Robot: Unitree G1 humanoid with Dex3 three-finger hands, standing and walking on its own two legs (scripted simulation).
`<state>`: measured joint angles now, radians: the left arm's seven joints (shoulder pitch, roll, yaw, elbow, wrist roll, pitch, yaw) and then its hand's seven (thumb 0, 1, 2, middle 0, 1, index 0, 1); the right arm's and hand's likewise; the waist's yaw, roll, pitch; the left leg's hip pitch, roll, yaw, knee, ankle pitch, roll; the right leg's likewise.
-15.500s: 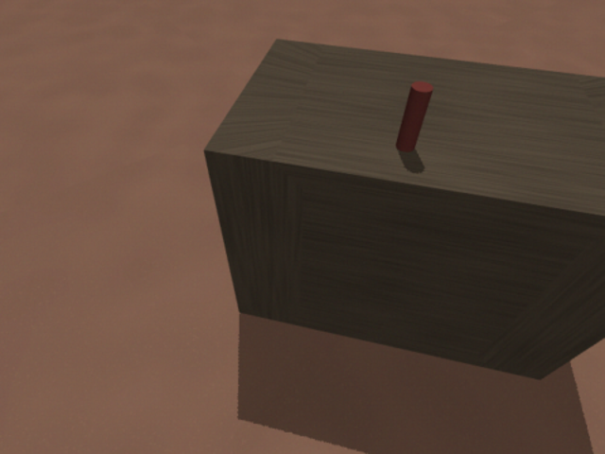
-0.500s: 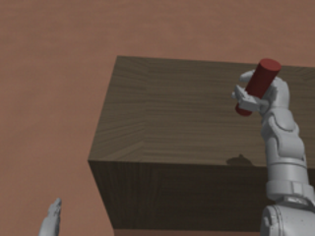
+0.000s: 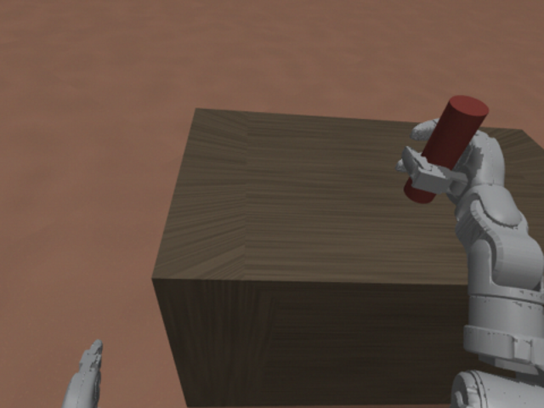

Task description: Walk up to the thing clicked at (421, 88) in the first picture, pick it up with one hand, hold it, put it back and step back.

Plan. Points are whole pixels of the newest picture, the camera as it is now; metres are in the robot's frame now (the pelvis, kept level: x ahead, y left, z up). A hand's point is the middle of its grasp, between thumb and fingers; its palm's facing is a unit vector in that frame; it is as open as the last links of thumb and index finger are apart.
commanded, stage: lift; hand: right
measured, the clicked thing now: (440, 154) +0.37 -0.20 +0.25
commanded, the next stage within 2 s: hold in 0.20 s
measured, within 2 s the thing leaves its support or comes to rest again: neither
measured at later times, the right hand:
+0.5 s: hand (436, 156) +0.35 -0.18 +0.26, palm faces +0.17 +0.99 -0.02, open 5.2 cm
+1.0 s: hand (438, 158) +0.34 -0.18 +0.26, palm faces +0.16 +0.99 -0.01, open 5.2 cm
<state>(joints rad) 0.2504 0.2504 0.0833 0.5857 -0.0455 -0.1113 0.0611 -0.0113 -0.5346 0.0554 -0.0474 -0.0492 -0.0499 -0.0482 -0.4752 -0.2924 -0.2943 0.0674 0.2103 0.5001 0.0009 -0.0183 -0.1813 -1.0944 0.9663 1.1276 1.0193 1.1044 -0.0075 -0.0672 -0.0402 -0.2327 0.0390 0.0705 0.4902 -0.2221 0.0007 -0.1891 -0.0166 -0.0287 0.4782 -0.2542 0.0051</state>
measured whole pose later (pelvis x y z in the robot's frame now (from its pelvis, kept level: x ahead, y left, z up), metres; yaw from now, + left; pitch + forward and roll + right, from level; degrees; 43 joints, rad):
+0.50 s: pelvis +0.00 +0.00 +0.00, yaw +0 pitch -3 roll +0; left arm 0.24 0.27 0.09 0.63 -0.05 -0.16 0.06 -0.01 -0.54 0.06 -0.05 -0.05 -0.05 -0.05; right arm -0.47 -0.29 -0.30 -0.07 0.23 0.63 0.00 -0.02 -0.18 -1.10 0.97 1.13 1.02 1.10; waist -0.01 -0.08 -0.05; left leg -0.22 0.04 0.08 0.48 -0.22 0.00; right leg -0.18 -0.01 -0.02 0.47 -0.25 0.00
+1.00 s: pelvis +0.00 +0.00 +0.00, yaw -1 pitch -3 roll +0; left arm 0.23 0.26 0.08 0.66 -0.05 -0.17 0.05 -0.01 -0.54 0.06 -0.06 -0.05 -0.06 -0.05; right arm -0.46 -0.29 -0.31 -0.12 0.24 0.71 -0.01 -0.02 -0.18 -1.10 0.97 1.13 1.02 1.10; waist -0.02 -0.08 -0.06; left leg -0.22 0.05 0.08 0.49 -0.22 0.00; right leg -0.18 -0.01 -0.02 0.48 -0.25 0.00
